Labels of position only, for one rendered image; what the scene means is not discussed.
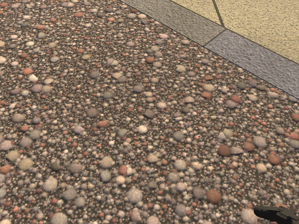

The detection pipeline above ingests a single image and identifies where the robot right hand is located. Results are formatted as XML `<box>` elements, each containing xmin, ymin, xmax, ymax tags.
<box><xmin>253</xmin><ymin>205</ymin><xmax>299</xmax><ymax>224</ymax></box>

